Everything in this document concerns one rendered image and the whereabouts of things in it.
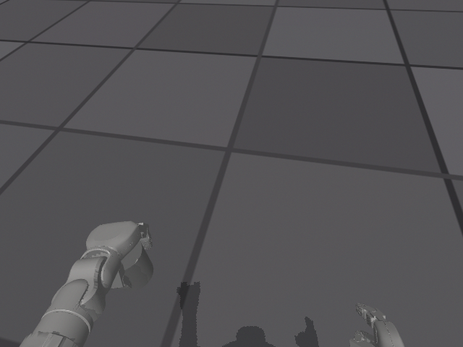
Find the left robot hand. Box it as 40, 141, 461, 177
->
86, 221, 152, 289

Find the left robot arm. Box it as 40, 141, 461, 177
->
19, 246, 121, 347

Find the right robot hand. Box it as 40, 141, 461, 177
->
349, 303, 405, 347

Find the mug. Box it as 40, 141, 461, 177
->
121, 241, 153, 291

